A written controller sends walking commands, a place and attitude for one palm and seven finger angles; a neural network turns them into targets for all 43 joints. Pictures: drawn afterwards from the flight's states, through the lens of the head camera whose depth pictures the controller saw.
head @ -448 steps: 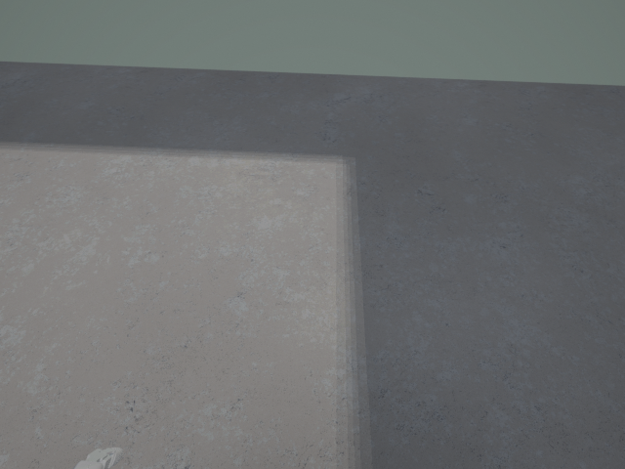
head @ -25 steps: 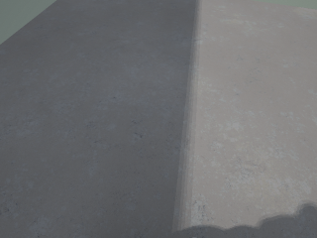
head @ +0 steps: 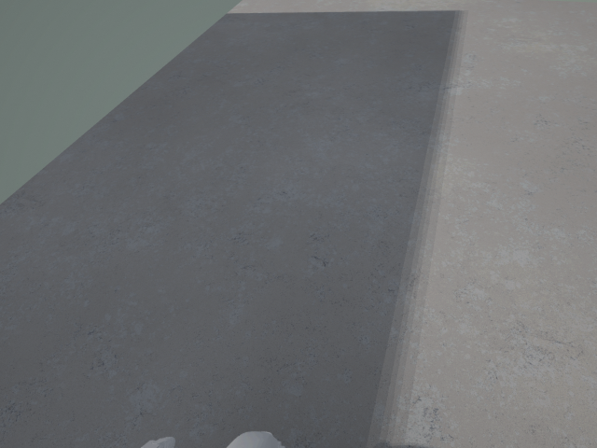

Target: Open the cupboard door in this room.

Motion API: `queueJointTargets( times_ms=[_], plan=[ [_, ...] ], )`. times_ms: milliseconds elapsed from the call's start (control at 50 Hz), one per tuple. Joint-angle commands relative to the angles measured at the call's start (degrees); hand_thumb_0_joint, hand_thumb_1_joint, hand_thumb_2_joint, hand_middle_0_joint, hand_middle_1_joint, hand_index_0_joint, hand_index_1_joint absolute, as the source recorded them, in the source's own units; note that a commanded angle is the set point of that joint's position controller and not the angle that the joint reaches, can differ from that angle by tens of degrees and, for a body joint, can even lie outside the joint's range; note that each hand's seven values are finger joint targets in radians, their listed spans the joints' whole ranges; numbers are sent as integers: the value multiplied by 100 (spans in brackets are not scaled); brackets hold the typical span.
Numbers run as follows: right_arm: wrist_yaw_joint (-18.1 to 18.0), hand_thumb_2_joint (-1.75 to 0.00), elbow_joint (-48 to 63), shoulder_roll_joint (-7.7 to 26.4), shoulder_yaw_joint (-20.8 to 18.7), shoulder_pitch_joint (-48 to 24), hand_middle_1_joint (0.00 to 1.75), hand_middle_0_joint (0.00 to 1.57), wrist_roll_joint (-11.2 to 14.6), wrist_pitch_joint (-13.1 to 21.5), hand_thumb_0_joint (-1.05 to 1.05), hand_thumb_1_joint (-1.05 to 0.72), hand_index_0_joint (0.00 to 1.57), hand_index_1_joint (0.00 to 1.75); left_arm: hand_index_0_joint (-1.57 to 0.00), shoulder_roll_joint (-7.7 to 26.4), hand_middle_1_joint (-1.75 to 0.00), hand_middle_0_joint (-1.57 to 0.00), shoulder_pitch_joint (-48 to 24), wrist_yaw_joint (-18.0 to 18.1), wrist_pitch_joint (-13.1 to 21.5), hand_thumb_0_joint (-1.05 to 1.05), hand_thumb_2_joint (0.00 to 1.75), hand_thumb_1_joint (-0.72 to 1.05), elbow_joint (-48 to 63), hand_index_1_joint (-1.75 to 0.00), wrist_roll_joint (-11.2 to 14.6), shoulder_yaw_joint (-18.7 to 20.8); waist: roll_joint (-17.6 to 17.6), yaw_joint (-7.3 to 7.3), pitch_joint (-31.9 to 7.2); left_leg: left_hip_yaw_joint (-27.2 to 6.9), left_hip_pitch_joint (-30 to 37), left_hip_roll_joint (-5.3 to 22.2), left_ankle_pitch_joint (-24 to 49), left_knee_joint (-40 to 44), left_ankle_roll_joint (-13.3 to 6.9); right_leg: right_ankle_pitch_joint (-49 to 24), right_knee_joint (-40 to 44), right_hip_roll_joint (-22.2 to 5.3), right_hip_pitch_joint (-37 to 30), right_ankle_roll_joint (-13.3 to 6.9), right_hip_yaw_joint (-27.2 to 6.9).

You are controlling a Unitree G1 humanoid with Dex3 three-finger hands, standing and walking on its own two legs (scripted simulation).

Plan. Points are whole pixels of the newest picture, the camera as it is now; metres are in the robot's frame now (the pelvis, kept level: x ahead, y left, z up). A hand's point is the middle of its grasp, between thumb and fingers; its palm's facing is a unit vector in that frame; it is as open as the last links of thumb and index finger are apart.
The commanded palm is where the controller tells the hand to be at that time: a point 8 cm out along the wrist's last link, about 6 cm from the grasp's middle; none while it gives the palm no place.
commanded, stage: turn or walk to find it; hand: left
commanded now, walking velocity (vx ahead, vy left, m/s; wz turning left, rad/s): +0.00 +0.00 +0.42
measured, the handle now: out of the picture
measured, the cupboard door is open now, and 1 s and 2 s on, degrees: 0 0 0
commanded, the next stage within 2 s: stand and wait in 1.36 s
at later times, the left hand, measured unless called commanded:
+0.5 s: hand out of the picture -0.05 +0.27 -0.18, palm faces +0.27 -0.93 -0.24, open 7.4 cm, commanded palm none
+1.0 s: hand out of the picture -0.02 +0.22 -0.14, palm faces +0.42 -0.87 -0.27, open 7.4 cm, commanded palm none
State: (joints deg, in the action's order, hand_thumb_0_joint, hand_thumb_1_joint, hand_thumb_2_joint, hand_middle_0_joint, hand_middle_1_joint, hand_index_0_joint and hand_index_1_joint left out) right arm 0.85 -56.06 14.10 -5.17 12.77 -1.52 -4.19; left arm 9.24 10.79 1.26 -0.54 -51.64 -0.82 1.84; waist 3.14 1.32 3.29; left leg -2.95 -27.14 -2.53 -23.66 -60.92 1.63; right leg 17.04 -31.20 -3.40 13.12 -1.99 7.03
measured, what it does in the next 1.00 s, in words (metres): steps on the spot, turning left: left foot, then right foot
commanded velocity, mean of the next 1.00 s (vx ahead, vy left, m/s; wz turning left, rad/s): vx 0.00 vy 0.00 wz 0.42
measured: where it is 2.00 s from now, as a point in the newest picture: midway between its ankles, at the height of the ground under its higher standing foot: outside the picture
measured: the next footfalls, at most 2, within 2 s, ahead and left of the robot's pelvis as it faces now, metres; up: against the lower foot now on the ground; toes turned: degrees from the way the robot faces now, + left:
left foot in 0.34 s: -0.01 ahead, +0.15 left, +0.00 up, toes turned +14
right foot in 0.84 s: +0.04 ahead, -0.07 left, +0.00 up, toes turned +18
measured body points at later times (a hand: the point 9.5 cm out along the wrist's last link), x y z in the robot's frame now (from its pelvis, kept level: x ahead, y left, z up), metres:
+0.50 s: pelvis -0.03 +0.05 +0.00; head +0.00 +0.09 +0.45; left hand -0.06 +0.32 -0.16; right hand +0.12 -0.17 -0.13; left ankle -0.05 +0.14 -0.74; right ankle -0.02 -0.09 -0.67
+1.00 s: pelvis -0.03 +0.00 +0.00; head +0.00 -0.02 +0.45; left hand -0.04 +0.26 -0.12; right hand +0.09 -0.22 -0.17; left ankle -0.11 +0.13 -0.65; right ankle +0.00 -0.09 -0.74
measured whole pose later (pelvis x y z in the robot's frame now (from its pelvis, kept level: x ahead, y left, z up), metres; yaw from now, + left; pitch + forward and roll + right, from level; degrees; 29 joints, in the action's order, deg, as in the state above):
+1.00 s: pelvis -0.03 +0.00 +0.00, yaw +25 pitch -1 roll +2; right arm 0.8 -57.1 14.4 -5.5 14.6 -1.6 -4.1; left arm 8.9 10.1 1.4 -0.6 -51.9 -0.7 1.7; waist 3.2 2.3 3.4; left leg -2.9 -28.1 -1.7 -22.2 -64.1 2.2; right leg 16.9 -29.9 -3.3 12.5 -1.6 7.1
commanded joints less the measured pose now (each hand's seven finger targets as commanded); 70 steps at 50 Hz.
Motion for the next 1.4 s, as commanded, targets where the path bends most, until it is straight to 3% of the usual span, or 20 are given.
queueJointTargets(
  times_ms=[0,200,280,300,320,340,380,460,660,780,800,820,840,940,1120,1200,1240,1280,1300,1380],
  plan=[
    [23,-90,291,390,-73,100,30,20,14,70,0,-90,20,30,-20,1024,-30,-20,-47,75,141,0,90,90,338,-30,-24,240,-1249,-54,-44,14,-452,379,407,-914,184,-1027,1522,-1407,-164,-387,-835],
    [-13,-90,389,196,105,-587,30,20,102,181,0,-90,20,30,-20,1407,-30,-20,712,58,83,0,90,90,-103,-30,-103,364,-1424,-472,-442,626,256,418,-361,1478,190,-2797,899,-1748,-985,-645,-538],
    [-40,-90,271,303,115,-38,30,20,103,285,0,-90,20,30,-20,1444,-30,-20,460,40,13,0,90,90,-142,-30,-39,392,-1253,-119,-677,863,1541,380,922,3391,57,-2417,115,-1585,-494,-164,-29],
    [-33,-90,243,566,53,149,30,20,85,338,0,-90,20,30,-20,1288,-30,-20,466,22,-31,0,90,90,-104,-30,14,367,-562,4,-790,414,2290,748,1633,3941,-96,-1638,-585,-1317,186,145,212],
    [-44,-90,294,1121,-68,259,30,20,43,364,0,-90,20,30,-20,925,-30,-20,473,-20,-67,0,90,90,75,-30,35,297,1121,63,-718,-1289,2864,2070,2980,4180,-612,791,-1689,-589,1602,548,444],
    [-86,-90,226,1356,-126,480,30,20,43,321,0,-90,20,30,-20,824,-30,-20,96,3,-133,0,90,90,239,-30,-25,210,1328,256,-572,-1715,2391,2597,3387,4379,-1110,1963,-2550,-383,1779,593,24],
    [-195,-90,233,1078,-47,122,30,20,32,324,0,-90,20,30,-20,921,-30,-20,-227,7,-199,0,90,90,142,-30,-7,267,1143,140,-189,-1381,1852,2153,2943,4404,-1093,1355,-3199,-416,1895,572,-538],
    [-203,-90,376,810,52,-251,30,20,62,411,0,-90,20,30,-20,930,-30,-20,171,-67,-150,0,90,90,-134,-30,-21,274,452,-117,-374,-721,2076,1591,3393,4302,-966,521,-3321,-330,1761,673,-547],
    [-183,-90,380,861,-60,140,30,20,15,354,0,-90,20,30,-20,783,-30,-20,-354,-5,-120,0,90,90,237,-30,22,213,462,89,-522,-1466,2253,1624,3541,4080,-1221,912,-1980,-81,1428,701,-620],
    [-139,-90,478,793,-94,-141,30,20,41,297,0,-90,20,30,-20,833,-30,-20,322,27,-10,0,90,90,143,-30,51,225,346,-269,-710,-1538,1165,1130,2832,3561,-836,-330,480,139,-382,547,-437],
    [-112,-90,495,624,-78,-101,30,20,84,307,0,-90,20,30,-20,1044,-30,-20,473,53,44,0,90,90,114,-30,20,263,-117,-323,-752,-1287,588,821,2069,3161,-548,-638,1061,-265,-1061,450,-771],
    [-71,-90,576,250,-22,12,30,20,127,314,0,-90,20,30,-20,1517,-30,-20,571,106,104,0,90,90,129,-30,-65,356,-1469,-344,-767,-440,-461,90,486,2083,-150,-862,1439,-1602,-1671,-20,-2167],
    [-99,-90,628,328,-55,-31,30,20,55,255,0,-90,20,30,-20,1665,-30,-20,490,97,88,0,90,90,225,-30,-40,368,-1757,-361,-582,-169,-559,-107,-890,895,-15,-1066,1628,-2436,-951,-598,-2627],
    [10,-90,224,325,-90,292,30,20,11,89,0,-90,20,30,-20,1002,-30,-20,-335,80,134,0,90,90,397,-30,-12,238,-1153,66,-7,-73,-443,344,311,-913,127,-1176,1491,-1392,-36,-364,-967],
    [-14,-90,366,207,65,-486,30,20,78,149,0,-90,20,30,-20,1296,-30,-20,620,64,112,0,90,90,-60,-30,-87,327,-1341,-406,-303,460,-18,430,-331,912,257,-2858,982,-1659,-932,-594,-619],
    [-43,-90,348,191,120,-331,30,20,117,239,0,-90,20,30,-20,1486,-30,-20,549,60,57,0,90,90,-145,-30,-95,400,-1531,-307,-583,762,710,350,-48,2324,142,-3188,459,-1691,-955,-498,-420],
    [-39,-90,258,350,91,57,30,20,94,310,0,-90,20,30,-20,1407,-30,-20,410,49,6,0,90,90,-151,-30,-21,397,-1105,-38,-705,788,1777,427,1285,3729,48,-2482,-213,-1487,-375,-50,-13],
    [-66,-90,267,1321,-117,403,30,20,48,363,0,-90,20,30,-20,792,-30,-20,444,-5,-69,0,90,90,150,-30,22,240,1513,115,-773,-1671,2953,2517,4402,4129,-971,1915,-2195,-411,1835,634,258],
    [-115,-90,151,1322,-116,600,30,20,45,345,0,-90,20,30,-20,887,-30,-20,45,43,-142,0,90,90,213,-30,-24,200,1157,318,-811,-1603,2505,2582,4019,4146,-1255,2052,-2820,-391,1666,588,-244],
    [-208,-90,352,809,62,-308,30,20,32,392,0,-90,20,30,-20,851,-30,-20,106,-45,-127,0,90,90,-94,-30,-4,230,577,-99,-271,-751,1949,1765,3609,4164,-1064,870,-3202,-366,1682,619,-518]
  ],
)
